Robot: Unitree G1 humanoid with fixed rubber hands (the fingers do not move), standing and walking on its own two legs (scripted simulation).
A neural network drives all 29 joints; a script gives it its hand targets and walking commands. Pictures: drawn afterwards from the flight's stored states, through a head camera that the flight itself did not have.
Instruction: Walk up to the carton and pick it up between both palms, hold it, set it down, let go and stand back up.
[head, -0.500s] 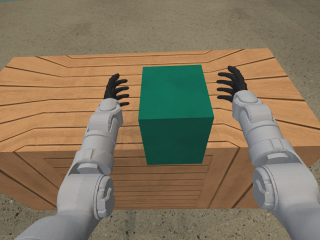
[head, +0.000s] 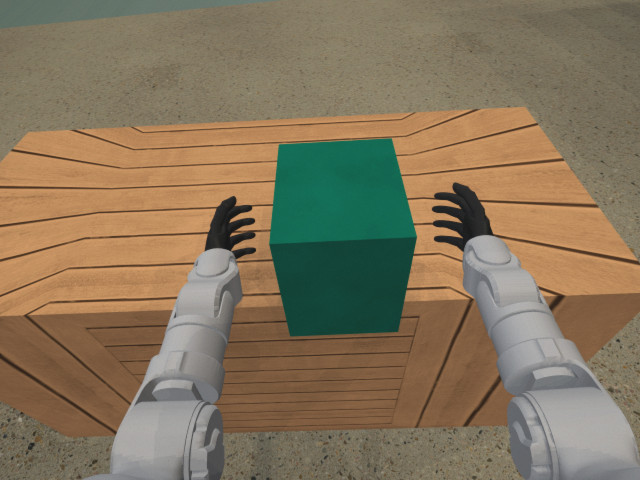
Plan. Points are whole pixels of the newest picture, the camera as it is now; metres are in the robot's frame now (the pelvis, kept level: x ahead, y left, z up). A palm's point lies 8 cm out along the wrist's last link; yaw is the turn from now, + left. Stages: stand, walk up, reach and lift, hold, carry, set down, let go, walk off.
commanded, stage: set down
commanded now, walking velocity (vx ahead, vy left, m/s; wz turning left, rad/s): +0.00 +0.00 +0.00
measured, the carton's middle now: (339, 239) +0.44 +0.03 +0.03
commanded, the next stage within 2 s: let go in 0.44 s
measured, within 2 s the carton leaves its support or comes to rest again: neither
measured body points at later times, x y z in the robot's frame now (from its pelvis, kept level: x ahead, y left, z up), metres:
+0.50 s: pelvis +0.00 -0.01 +0.00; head +0.01 -0.01 +0.45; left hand +0.32 +0.18 +0.02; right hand +0.33 -0.16 +0.03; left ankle +0.02 +0.14 -0.75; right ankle +0.01 -0.12 -0.75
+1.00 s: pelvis +0.00 +0.00 -0.01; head +0.02 +0.00 +0.44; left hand +0.23 +0.20 -0.05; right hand +0.24 -0.18 -0.04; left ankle +0.02 +0.14 -0.75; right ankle +0.01 -0.12 -0.75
